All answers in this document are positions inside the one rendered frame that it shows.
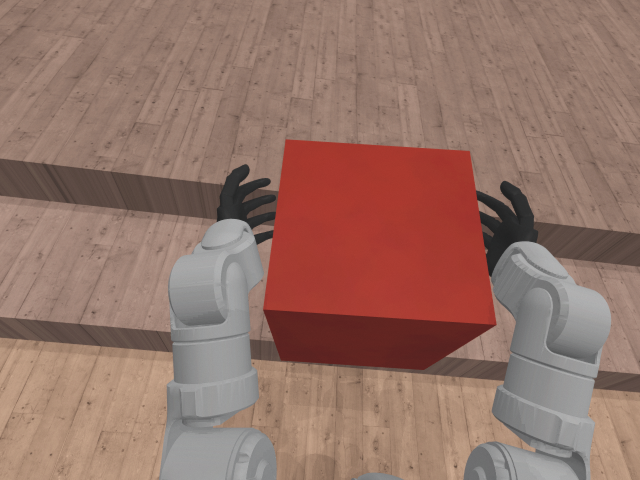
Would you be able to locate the robot left upper arm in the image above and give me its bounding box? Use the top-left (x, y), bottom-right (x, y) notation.
top-left (160, 428), bottom-right (277, 480)

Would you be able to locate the robot right upper arm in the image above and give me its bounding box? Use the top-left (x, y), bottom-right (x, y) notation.
top-left (463, 441), bottom-right (579, 480)

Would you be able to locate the right robot hand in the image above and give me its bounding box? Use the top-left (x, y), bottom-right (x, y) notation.
top-left (476, 181), bottom-right (538, 277)

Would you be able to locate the robot right forearm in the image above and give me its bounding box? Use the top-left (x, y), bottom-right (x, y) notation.
top-left (491, 241), bottom-right (611, 480)

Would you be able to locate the carton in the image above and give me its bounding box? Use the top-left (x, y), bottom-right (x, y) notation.
top-left (263, 139), bottom-right (497, 370)

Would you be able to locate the left robot hand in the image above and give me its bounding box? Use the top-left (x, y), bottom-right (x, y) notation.
top-left (217, 164), bottom-right (276, 245)

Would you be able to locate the robot left forearm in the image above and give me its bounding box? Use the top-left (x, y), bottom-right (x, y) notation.
top-left (159, 219), bottom-right (264, 480)

